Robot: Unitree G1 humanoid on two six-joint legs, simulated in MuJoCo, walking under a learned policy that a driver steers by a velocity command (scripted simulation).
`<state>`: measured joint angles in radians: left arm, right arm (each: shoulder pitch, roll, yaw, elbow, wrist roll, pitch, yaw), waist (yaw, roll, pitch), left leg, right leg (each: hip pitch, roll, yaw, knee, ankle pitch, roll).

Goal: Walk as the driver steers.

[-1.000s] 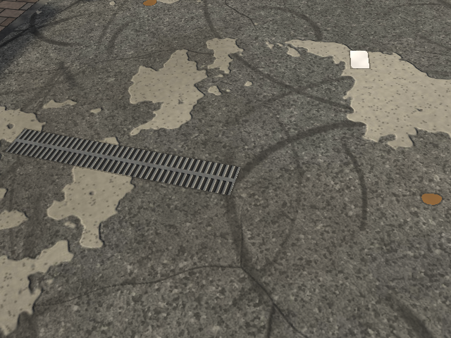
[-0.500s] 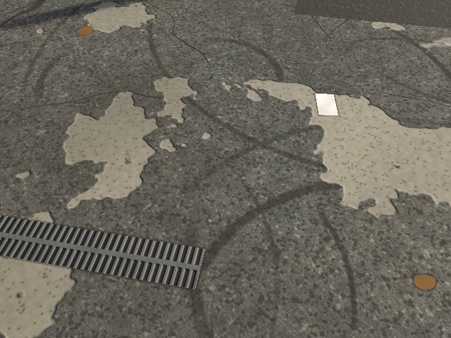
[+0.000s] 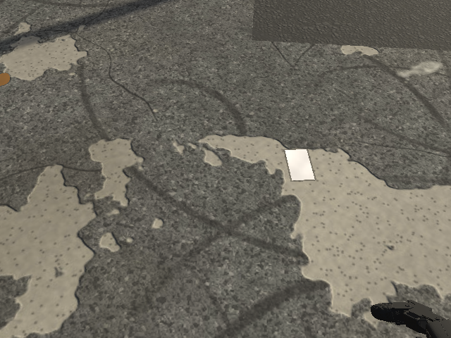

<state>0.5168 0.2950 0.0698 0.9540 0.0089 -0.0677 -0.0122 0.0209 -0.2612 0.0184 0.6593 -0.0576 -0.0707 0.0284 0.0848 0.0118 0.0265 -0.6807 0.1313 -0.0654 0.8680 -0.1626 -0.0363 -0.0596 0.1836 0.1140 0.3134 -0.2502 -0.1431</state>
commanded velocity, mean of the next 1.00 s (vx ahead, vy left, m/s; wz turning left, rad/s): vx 0.77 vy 0.00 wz -0.69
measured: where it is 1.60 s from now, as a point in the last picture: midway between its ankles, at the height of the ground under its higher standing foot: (326, 228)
